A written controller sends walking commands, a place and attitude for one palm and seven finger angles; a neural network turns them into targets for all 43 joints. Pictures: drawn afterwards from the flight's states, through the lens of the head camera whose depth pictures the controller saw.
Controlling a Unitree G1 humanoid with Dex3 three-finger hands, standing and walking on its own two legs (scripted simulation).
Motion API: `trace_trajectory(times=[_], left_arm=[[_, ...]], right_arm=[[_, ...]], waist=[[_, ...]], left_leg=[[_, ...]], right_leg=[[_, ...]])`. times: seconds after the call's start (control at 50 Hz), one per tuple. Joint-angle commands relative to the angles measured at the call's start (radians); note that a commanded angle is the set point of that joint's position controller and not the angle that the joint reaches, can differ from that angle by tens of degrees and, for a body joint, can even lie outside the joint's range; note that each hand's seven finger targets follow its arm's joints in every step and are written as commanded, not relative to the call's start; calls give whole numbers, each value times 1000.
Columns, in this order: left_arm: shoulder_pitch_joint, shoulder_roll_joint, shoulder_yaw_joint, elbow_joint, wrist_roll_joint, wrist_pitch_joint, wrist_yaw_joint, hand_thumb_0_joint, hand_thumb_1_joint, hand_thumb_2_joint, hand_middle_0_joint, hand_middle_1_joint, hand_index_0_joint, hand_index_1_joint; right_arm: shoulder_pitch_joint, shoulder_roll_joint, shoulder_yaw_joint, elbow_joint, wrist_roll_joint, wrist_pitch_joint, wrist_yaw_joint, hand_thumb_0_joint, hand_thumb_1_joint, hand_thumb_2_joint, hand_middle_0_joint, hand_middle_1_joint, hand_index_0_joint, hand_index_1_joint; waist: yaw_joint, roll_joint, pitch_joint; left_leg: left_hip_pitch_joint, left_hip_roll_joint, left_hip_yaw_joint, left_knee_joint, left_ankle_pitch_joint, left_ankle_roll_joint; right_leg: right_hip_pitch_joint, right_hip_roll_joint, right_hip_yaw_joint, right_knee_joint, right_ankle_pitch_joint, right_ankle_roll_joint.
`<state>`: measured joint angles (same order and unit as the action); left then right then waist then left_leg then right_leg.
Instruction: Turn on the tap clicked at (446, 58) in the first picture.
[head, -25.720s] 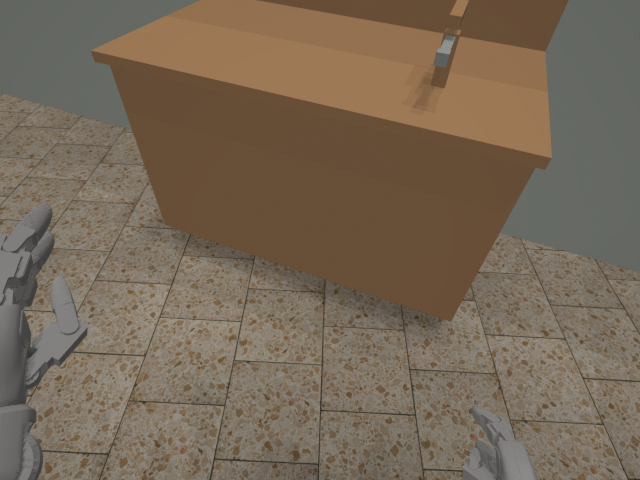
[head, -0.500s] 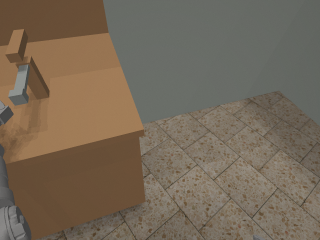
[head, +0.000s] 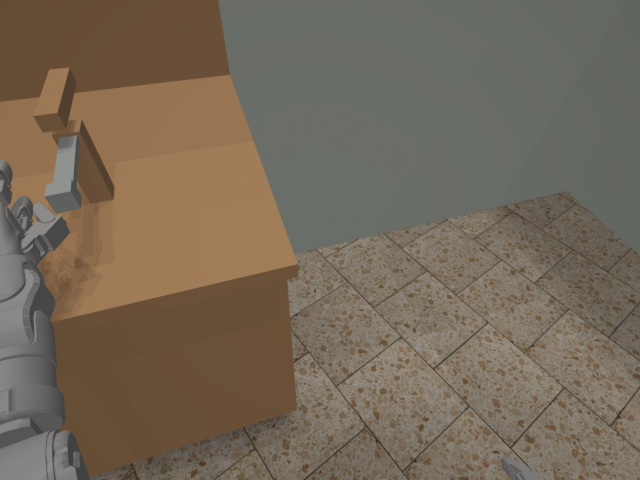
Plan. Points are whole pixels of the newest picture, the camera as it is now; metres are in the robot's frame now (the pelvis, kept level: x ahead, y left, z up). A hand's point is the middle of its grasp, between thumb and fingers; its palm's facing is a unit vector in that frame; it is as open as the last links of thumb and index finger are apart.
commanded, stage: push the lever round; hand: left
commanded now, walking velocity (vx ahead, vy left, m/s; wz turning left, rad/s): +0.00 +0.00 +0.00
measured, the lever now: (63, 196) +0.40 +0.34 +0.16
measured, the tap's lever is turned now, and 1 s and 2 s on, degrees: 3 30 54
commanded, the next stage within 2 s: none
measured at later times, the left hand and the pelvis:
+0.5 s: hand (107, 213) +0.38 +0.29 +0.14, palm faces +0.66 -0.75 -0.06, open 7.7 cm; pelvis -0.01 -0.02 +0.00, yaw +1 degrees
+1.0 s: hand (132, 202) +0.41 +0.27 +0.14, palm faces +0.74 -0.67 -0.05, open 7.8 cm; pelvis +0.00 -0.02 +0.00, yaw +1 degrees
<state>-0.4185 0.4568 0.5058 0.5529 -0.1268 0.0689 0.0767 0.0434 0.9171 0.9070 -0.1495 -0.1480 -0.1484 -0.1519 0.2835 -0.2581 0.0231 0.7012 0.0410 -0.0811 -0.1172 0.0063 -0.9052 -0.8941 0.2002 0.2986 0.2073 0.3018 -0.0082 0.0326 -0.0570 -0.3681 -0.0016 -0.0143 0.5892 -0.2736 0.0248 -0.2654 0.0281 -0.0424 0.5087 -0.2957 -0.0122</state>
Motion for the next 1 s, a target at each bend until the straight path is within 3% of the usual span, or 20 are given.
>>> trace_trajectory(times=[0.0,0.04,0.06,0.12,0.18,0.22,0.26,0.28,0.36,0.4,0.46,0.48,0.52,0.56,0.64,0.68,0.72,0.86,0.96,0.98], left_arm=[[-448,249,-21,-246,5,-65,33,0,900,900,-150,-150,-150,-150],[-439,237,-21,-235,3,-60,55,0,900,900,-150,-150,-150,-150],[-454,255,-9,-244,12,-63,68,0,900,900,-150,-150,-150,-150],[-498,201,-64,-234,32,-66,96,0,900,900,-150,-150,-150,-150],[-501,199,-60,-263,43,-76,128,0,900,900,-150,-150,-150,-150],[-477,209,-41,-226,42,-71,143,0,900,900,-150,-150,-150,-150],[-490,208,-37,-230,46,-70,160,0,900,900,-150,-150,-150,-150],[-509,174,-69,-216,47,-68,167,0,900,900,-150,-150,-150,-150],[-534,210,-40,-194,71,-67,210,0,900,900,-150,-150,-150,-150],[-542,169,-72,-190,76,-68,224,0,900,900,-150,-150,-150,-150],[-512,200,-28,-149,75,-67,244,0,900,900,-150,-150,-150,-150],[-554,174,-61,-167,75,-74,247,0,900,900,-150,-150,-150,-150],[-541,187,-38,-171,78,-80,260,0,900,900,-150,-150,-150,-150],[-559,167,-59,-171,87,-78,272,0,900,900,-150,-150,-150,-150],[-527,139,-64,-208,91,-81,299,0,900,900,-150,-150,-150,-150],[-560,124,-83,-185,92,-74,310,0,900,900,-150,-150,-150,-150],[-577,107,-93,-175,98,-71,325,0,900,900,-150,-150,-150,-150],[-653,73,-109,-133,131,-53,400,0,900,900,-150,-150,-150,-150],[-631,76,-77,-142,149,-51,456,0,900,900,-150,-150,-150,-150],[-659,42,-108,-151,154,-53,466,0,900,900,-150,-150,-150,-150]], right_arm=[[-58,-149,-48,-109,1,-47,-13,0,-900,-900,200,300,200,300],[-62,-149,-49,-102,-2,-51,-12,0,-900,-900,200,300,200,300],[-62,-150,-49,-98,-5,-49,-12,0,-900,-900,200,300,200,300],[-64,-140,-46,-87,-9,-51,-8,0,-900,-900,200,300,200,300],[-71,-137,-48,-85,-14,-50,-5,0,-900,-900,200,300,200,300],[-72,-137,-48,-79,-15,-45,-5,0,-900,-900,200,300,200,300],[-76,-135,-47,-76,-17,-38,-5,0,-900,-900,200,300,200,300],[-84,-130,-45,-75,-17,-38,-4,0,-900,-900,200,300,200,300],[-85,-133,-47,-67,-23,-29,-3,0,-900,-900,200,300,200,300],[-91,-127,-45,-71,-25,-28,0,0,-900,-900,200,300,200,300],[-86,-132,-50,-61,-28,-18,1,0,-900,-900,200,300,200,300],[-88,-129,-51,-61,-28,-18,2,0,-900,-900,200,300,200,300],[-85,-129,-54,-61,-31,-17,4,0,-900,-900,200,300,200,300],[-87,-128,-53,-55,-31,-11,6,0,-900,-900,200,300,200,300],[-92,-124,-61,-62,-34,-9,11,0,-900,-900,200,300,200,300],[-96,-125,-58,-52,-33,-4,9,0,-900,-900,200,300,200,300],[-98,-124,-59,-51,-35,-4,10,0,-900,-900,200,300,200,300],[-100,-124,-63,-32,-48,6,14,0,-900,-900,200,300,200,300],[-93,-119,-72,-31,-57,15,24,0,-900,-900,200,300,200,300],[-97,-114,-69,-33,-57,15,26,0,-900,-900,200,300,200,300]], waist=[[-21,89,-200],[-19,54,-214],[-17,60,-226],[-28,80,-226],[-18,97,-263],[-19,46,-252],[-14,51,-250],[-25,43,-233],[-22,51,-228],[-25,54,-217],[-19,10,-221],[-33,3,-233],[-20,7,-252],[-28,43,-245],[-17,42,-281],[-36,21,-239],[-34,14,-225],[-44,24,-233],[-23,16,-304],[-33,26,-292]], left_leg=[[181,28,-75,-111,184,-13],[182,26,-69,-106,183,-8],[185,25,-66,-105,179,-7],[188,22,-59,-101,187,-6],[199,19,-53,-96,203,-4],[176,16,-42,-92,207,2],[169,15,-38,-93,206,2],[164,14,-34,-93,192,5],[147,10,-28,-96,170,7],[141,8,-25,-95,168,9],[127,7,-18,-88,175,11],[132,6,-15,-86,174,13],[135,5,-12,-82,199,14],[140,3,-10,-79,195,13],[155,2,-3,-72,240,14],[138,5,-7,-77,205,14],[134,6,-11,-83,192,13],[138,6,-18,-83,176,10],[148,7,-15,-72,247,5],[154,7,-16,-73,253,5]], right_leg=[[-34,6,6,-57,167,-18],[-25,4,8,-60,176,-15],[-18,4,11,-61,170,-14],[-20,-2,15,-62,186,-14],[2,-4,19,-62,200,-15],[20,-6,20,-64,219,-10],[31,-8,21,-65,222,-9],[20,-11,23,-69,217,-6],[30,-14,30,-77,200,-4],[25,-17,31,-76,204,-4],[45,-18,34,-78,227,2],[42,-21,36,-77,233,5],[61,-22,39,-69,269,4],[48,-22,41,-72,261,4],[74,-22,41,-59,318,3],[49,-24,40,-70,281,6],[40,-23,38,-72,260,4],[17,-21,33,-78,212,1],[66,-20,29,-55,286,-2],[54,-20,26,-53,286,-4]])
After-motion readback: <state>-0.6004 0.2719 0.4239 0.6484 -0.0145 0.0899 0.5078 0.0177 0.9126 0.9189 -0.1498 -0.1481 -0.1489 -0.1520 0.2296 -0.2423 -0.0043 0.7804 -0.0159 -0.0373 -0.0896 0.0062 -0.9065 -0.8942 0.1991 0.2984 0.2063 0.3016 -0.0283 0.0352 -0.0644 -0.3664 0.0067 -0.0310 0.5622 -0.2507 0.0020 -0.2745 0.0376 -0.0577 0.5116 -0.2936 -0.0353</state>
